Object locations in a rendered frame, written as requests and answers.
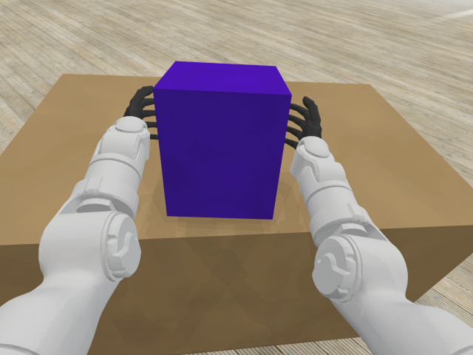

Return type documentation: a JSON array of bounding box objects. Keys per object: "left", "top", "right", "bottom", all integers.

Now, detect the robot right hand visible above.
[{"left": 285, "top": 96, "right": 322, "bottom": 150}]

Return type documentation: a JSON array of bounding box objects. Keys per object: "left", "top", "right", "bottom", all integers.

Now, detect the left robot upper arm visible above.
[{"left": 0, "top": 211, "right": 141, "bottom": 355}]

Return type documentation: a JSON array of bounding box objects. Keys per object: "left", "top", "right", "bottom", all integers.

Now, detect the robot left hand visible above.
[{"left": 124, "top": 86, "right": 158, "bottom": 140}]

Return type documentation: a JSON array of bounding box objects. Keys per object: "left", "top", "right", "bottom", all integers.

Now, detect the robot left forearm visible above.
[{"left": 38, "top": 116, "right": 150, "bottom": 273}]

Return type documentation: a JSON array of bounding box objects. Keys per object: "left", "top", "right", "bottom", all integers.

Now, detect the right robot upper arm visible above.
[{"left": 312, "top": 234, "right": 473, "bottom": 355}]

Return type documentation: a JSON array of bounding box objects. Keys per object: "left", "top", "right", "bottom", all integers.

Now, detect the carton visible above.
[{"left": 153, "top": 61, "right": 292, "bottom": 220}]

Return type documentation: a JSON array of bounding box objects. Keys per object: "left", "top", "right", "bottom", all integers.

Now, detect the robot right forearm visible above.
[{"left": 290, "top": 136, "right": 408, "bottom": 273}]

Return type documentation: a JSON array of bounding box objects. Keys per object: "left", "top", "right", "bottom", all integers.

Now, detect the pedestal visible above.
[{"left": 0, "top": 74, "right": 473, "bottom": 355}]

